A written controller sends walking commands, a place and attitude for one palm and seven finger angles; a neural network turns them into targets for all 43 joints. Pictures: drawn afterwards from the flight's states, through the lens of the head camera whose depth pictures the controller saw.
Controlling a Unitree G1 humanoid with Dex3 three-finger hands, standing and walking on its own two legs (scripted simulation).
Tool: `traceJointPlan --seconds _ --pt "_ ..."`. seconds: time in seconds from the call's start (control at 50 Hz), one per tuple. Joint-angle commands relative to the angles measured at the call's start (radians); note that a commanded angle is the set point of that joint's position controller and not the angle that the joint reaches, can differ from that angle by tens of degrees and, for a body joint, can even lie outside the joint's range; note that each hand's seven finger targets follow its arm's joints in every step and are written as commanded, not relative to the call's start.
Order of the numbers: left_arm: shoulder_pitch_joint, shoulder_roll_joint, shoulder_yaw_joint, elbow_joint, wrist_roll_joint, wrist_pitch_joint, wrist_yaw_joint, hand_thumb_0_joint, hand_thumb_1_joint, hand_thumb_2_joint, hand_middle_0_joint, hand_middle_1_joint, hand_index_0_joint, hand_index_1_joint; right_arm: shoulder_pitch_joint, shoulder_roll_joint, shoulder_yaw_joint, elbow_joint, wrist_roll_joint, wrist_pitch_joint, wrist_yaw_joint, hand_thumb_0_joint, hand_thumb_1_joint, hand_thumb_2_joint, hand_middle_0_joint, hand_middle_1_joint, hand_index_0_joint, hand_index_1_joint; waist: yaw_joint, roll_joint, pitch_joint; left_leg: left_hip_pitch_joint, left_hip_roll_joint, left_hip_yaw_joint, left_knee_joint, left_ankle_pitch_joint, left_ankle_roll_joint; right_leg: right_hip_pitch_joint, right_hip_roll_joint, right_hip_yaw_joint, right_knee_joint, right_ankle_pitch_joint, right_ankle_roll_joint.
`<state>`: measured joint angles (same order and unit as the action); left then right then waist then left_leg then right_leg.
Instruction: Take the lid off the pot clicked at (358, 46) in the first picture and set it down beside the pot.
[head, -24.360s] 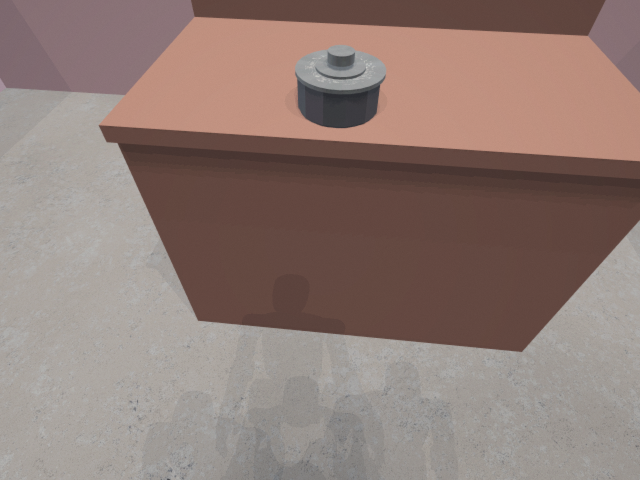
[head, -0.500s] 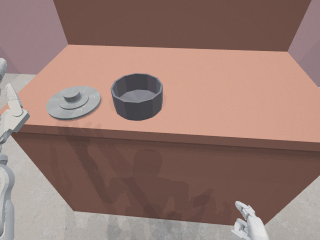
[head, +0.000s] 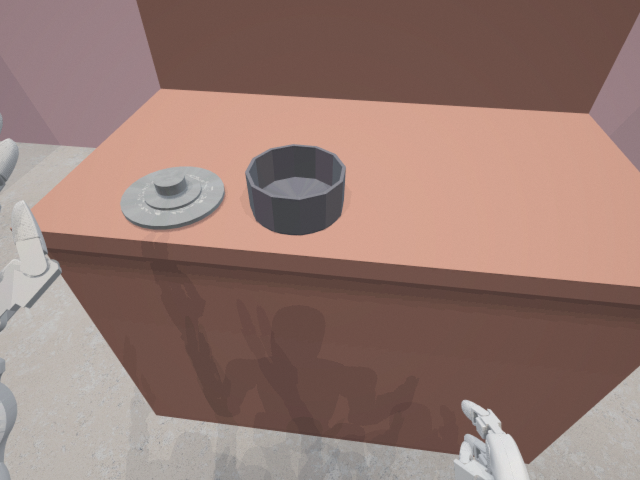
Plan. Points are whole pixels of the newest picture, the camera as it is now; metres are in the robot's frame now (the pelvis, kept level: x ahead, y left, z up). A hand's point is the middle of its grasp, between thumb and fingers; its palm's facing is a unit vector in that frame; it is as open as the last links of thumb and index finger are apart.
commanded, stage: step back with the hand held close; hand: left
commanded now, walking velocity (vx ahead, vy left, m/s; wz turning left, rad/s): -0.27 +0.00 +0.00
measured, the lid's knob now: (170, 182) +0.54 +0.35 +0.08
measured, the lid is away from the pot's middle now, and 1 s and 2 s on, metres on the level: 0.23 0.23 0.23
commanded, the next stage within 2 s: stop stepping back and stand still in 1.28 s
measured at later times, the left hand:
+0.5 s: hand (25, 308) +0.15 +0.24 +0.25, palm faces +0.44 -0.75 -0.50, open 7.4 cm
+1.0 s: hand out of the picture +0.07 +0.24 +0.26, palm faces +0.51 -0.75 -0.41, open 7.4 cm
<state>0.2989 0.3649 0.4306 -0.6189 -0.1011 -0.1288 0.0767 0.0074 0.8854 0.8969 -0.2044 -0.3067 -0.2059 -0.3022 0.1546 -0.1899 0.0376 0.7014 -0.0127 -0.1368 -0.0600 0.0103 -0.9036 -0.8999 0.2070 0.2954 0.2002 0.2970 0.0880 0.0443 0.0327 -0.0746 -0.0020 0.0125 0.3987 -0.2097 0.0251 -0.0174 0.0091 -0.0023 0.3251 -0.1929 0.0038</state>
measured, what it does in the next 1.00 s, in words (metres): shifts its weight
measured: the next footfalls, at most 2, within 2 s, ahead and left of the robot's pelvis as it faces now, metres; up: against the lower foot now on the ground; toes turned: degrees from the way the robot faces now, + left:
right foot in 1.32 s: -0.21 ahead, -0.06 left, +0.00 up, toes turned +3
left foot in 1.48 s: -0.12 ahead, +0.14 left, +0.01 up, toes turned -2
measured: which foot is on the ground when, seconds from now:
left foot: down 0.00-1.00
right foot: down 0.00-1.00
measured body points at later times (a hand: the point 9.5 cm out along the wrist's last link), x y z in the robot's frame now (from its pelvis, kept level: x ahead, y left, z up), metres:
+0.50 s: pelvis -0.04 +0.02 -0.01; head -0.04 +0.03 +0.44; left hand +0.12 +0.28 +0.28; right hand +0.11 -0.23 -0.09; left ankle +0.01 +0.10 -0.75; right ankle +0.00 -0.13 -0.75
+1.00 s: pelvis -0.11 +0.02 -0.02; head -0.11 +0.03 +0.43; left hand +0.04 +0.28 +0.28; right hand +0.04 -0.23 -0.10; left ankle +0.00 +0.10 -0.74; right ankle -0.06 -0.12 -0.75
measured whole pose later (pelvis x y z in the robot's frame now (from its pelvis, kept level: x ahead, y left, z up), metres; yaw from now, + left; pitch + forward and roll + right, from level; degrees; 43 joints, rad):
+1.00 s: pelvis -0.11 +0.02 -0.02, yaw +1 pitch -1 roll -3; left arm 0.38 0.47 0.56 -0.75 -0.05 -0.30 0.15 0.01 0.88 0.90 -0.21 -0.31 -0.21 -0.30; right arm 0.23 -0.21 -0.03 0.62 0.02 -0.10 -0.05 0.01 -0.90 -0.90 0.21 0.30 0.20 0.30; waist -0.02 0.03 0.01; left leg -0.50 0.01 0.00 0.68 -0.30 0.02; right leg -0.34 0.03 0.00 0.55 -0.20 0.02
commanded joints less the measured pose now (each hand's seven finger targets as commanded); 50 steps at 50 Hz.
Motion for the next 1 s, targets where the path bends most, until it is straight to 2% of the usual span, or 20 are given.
traceJointPlan --seconds 0.0,0.04,0.08,0.12,0.2,0.28,0.34,0.4,0.5,0.6,0.64,0.7,0.74,0.76,0.78,0.84,0.88,0.92,0.94,0.98 --pt "-0.31 0.379 0.244 -0.286 0.024 -0.106 0.04 0.0 0.9 0.9 -0.2 -0.3 -0.2 -0.3 -0.152 -0.158 -0.043 -0.222 0.018 -0.031 -0.004 0.0 -0.9 -0.9 0.2 0.3 0.2 0.3 -0.052 0.029 -0.011 -0.049 0.035 -0.041 -0.036 -0.035 0.025 -0.194 -0.048 0.113 -0.107 0.06 -0.036" --pt "-0.193 0.283 0.183 -0.162 0.03 -0.127 0.041 0.0 0.9 0.9 -0.2 -0.3 -0.2 -0.3 -0.126 -0.149 -0.051 -0.2 0.014 -0.006 -0.002 0.0 -0.9 -0.9 0.2 0.3 0.2 0.3 -0.069 -0.035 -0.016 -0.055 0.026 -0.055 0.019 -0.052 0.026 -0.237 -0.09 0.129 -0.121 0.04 -0.049" --pt "-0.087 0.215 0.119 -0.129 0.032 -0.114 0.03 0.0 0.9 0.9 -0.2 -0.3 -0.2 -0.3 -0.105 -0.153 -0.064 -0.216 0.023 0.014 0.007 0.0 -0.9 -0.9 0.2 0.3 0.2 0.3 -0.081 -0.043 -0.071 -0.032 0.044 -0.054 0.05 0.032 0.029 -0.24 -0.111 0.117 -0.093 0.121 -0.045" --pt "-0.033 0.222 0.124 -0.153 0.03 -0.114 0.028 0.0 0.9 0.9 -0.2 -0.3 -0.2 -0.3 -0.097 -0.159 -0.074 -0.232 0.031 0.034 0.009 0.0 -0.9 -0.9 0.2 0.3 0.2 0.3 -0.083 -0.014 -0.131 -0.023 0.063 -0.053 0.037 0.131 0.028 -0.204 -0.106 0.091 -0.039 0.218 -0.035" --pt "0.062 0.277 0.186 -0.239 0.025 -0.12 0.033 0.0 0.9 0.9 -0.2 -0.3 -0.2 -0.3 -0.074 -0.167 -0.092 -0.272 0.037 0.07 0.006 0.0 -0.9 -0.9 0.2 0.3 0.2 0.3 -0.08 -0.026 -0.208 -0.049 0.11 -0.076 0.03 0.354 0.031 -0.153 -0.077 0.045 0.058 0.299 -0.008" --pt "0.14 0.308 0.234 -0.328 0.019 -0.137 0.041 0.0 0.9 0.9 -0.2 -0.3 -0.2 -0.3 -0.066 -0.164 -0.098 -0.298 0.039 0.083 0.009 0.0 -0.9 -0.9 0.2 0.3 0.2 0.3 -0.075 0.042 -0.239 -0.103 0.136 -0.101 0.015 0.401 0.029 -0.137 -0.053 0.027 0.129 0.248 -0.002" --pt "0.161 0.322 0.258 -0.375 0.019 -0.154 0.05 0.0 0.9 0.9 -0.2 -0.3 -0.2 -0.3 -0.057 -0.167 -0.1 -0.306 0.037 0.071 0.008 0.0 -0.9 -0.9 0.2 0.3 0.2 0.3 -0.074 0.131 -0.226 -0.179 0.159 -0.127 -0.026 0.318 0.032 -0.134 -0.031 0.011 0.193 0.138 -0.001" --pt "0.131 0.31 0.271 -0.343 0.019 -0.161 0.061 0.0 0.9 0.9 -0.2 -0.3 -0.2 -0.3 -0.038 -0.168 -0.105 -0.302 0.035 0.051 0.004 0.0 -0.9 -0.9 0.2 0.3 0.2 0.3 -0.082 0.146 -0.176 -0.317 0.178 -0.141 -0.065 0.071 0.043 -0.116 -0.025 0.016 0.251 0.039 -0.006" --pt "0.035 0.29 0.254 -0.235 0.026 -0.161 0.077 0.0 0.9 0.9 -0.2 -0.3 -0.2 -0.3 -0.011 -0.167 -0.107 -0.282 0.044 0.021 -0.008 0.0 -0.9 -0.9 0.2 0.3 0.2 0.3 -0.109 0.014 -0.089 -0.422 0.131 -0.137 -0.022 -0.329 0.038 -0.195 -0.065 0.076 0.161 -0.072 -0.027" --pt "-0.002 0.279 0.21 -0.212 0.042 -0.17 0.087 0.0 0.9 0.9 -0.2 -0.3 -0.2 -0.3 -0.004 -0.161 -0.103 -0.264 0.038 0.006 -0.01 0.0 -0.9 -0.9 0.2 0.3 0.2 0.3 -0.117 -0.071 -0.059 -0.282 0.07 -0.111 0.126 -0.3 0.017 -0.416 -0.132 0.148 -0.032 -0.267 -0.059" --pt "0.003 0.276 0.2 -0.239 0.045 -0.177 0.091 0.0 0.9 0.9 -0.2 -0.3 -0.2 -0.3 -0.002 -0.159 -0.101 -0.258 0.036 0.005 -0.01 0.0 -0.9 -0.9 0.2 0.3 0.2 0.3 -0.121 -0.046 -0.082 -0.251 0.071 -0.12 0.128 -0.257 0.016 -0.42 -0.139 0.13 -0.014 -0.208 -0.063" --pt "0.034 0.281 0.215 -0.266 0.042 -0.186 0.097 0.0 0.9 0.9 -0.2 -0.3 -0.2 -0.3 -0.012 -0.161 -0.096 -0.274 0.038 -0.001 -0.014 0.0 -0.9 -0.9 0.2 0.3 0.2 0.3 -0.114 0.012 -0.099 -0.315 0.115 -0.166 0.021 -0.314 0.032 -0.358 -0.084 0.068 0.074 -0.199 -0.035" --pt "0.035 0.286 0.236 -0.316 0.046 -0.197 0.101 0.0 0.9 0.9 -0.2 -0.3 -0.2 -0.3 -0.022 -0.169 -0.094 -0.285 0.034 -0.01 -0.019 0.0 -0.9 -0.9 0.2 0.3 0.2 0.3 -0.11 0.167 -0.117 -0.459 0.201 -0.258 -0.16 -0.458 0.062 -0.217 -0.005 0.01 0.27 -0.182 -0.012" --pt "0.049 0.281 0.249 -0.305 0.048 -0.2 0.101 0.0 0.9 0.9 -0.2 -0.3 -0.2 -0.3 -0.021 -0.163 -0.096 -0.289 0.033 -0.014 -0.019 0.0 -0.9 -0.9 0.2 0.3 0.2 0.3 -0.104 0.2 -0.134 -0.524 0.237 -0.282 -0.208 -0.504 0.078 -0.152 0.026 -0.003 0.374 -0.161 -0.003" --pt "0.046 0.278 0.249 -0.305 0.046 -0.199 0.097 0.0 0.9 0.9 -0.2 -0.3 -0.2 -0.3 -0.016 -0.16 -0.101 -0.288 0.03 -0.018 -0.017 0.0 -0.9 -0.9 0.2 0.3 0.2 0.3 -0.106 0.184 -0.138 -0.549 0.248 -0.276 -0.202 -0.484 0.082 -0.134 0.035 0.0 0.407 -0.152 -0.001" --pt "0.043 0.295 0.257 -0.3 0.043 -0.2 0.092 0.0 0.9 0.9 -0.2 -0.3 -0.2 -0.3 -0.018 -0.153 -0.106 -0.28 0.027 -0.025 -0.011 0.0 -0.9 -0.9 0.2 0.3 0.2 0.3 -0.109 0.097 -0.13 -0.513 0.197 -0.201 -0.093 -0.369 0.058 -0.152 0.001 0.031 0.275 -0.099 -0.019" --pt "0.028 0.302 0.25 -0.268 0.037 -0.204 0.09 0.0 0.9 0.9 -0.2 -0.3 -0.2 -0.3 -0.013 -0.142 -0.104 -0.264 0.025 -0.025 -0.004 0.0 -0.9 -0.9 0.2 0.3 0.2 0.3 -0.119 -0.018 -0.092 -0.402 0.099 -0.122 0.063 -0.273 0.015 -0.291 -0.091 0.15 0.062 -0.079 -0.062" --pt "-0.011 0.333 0.252 -0.281 0.044 -0.209 0.098 0.0 0.9 0.9 -0.2 -0.3 -0.2 -0.3 0.004 -0.151 -0.122 -0.229 0.032 -0.016 -0.002 0.0 -0.9 -0.9 0.2 0.3 0.2 0.3 -0.122 -0.117 -0.117 -0.226 0.045 -0.074 0.288 -0.242 -0.021 -0.491 -0.202 0.25 -0.079 -0.266 -0.107" --pt "0.0 0.312 0.233 -0.271 0.041 -0.206 0.1 0.0 0.9 0.9 -0.2 -0.3 -0.2 -0.3 0.009 -0.142 -0.12 -0.218 0.032 -0.011 0.001 0.0 -0.9 -0.9 0.2 0.3 0.2 0.3 -0.126 -0.152 -0.129 -0.177 0.033 -0.07 0.372 -0.188 -0.022 -0.526 -0.254 0.253 -0.085 -0.193 -0.127" --pt "0.029 0.297 0.22 -0.249 0.041 -0.194 0.1 0.0 0.9 0.9 -0.2 -0.3 -0.2 -0.3 0.004 -0.129 -0.113 -0.219 0.036 0.005 0.01 0.0 -0.9 -0.9 0.2 0.3 0.2 0.3 -0.133 -0.157 -0.15 -0.154 0.036 -0.078 0.38 -0.111 -0.017 -0.504 -0.265 0.208 -0.029 -0.006 -0.124"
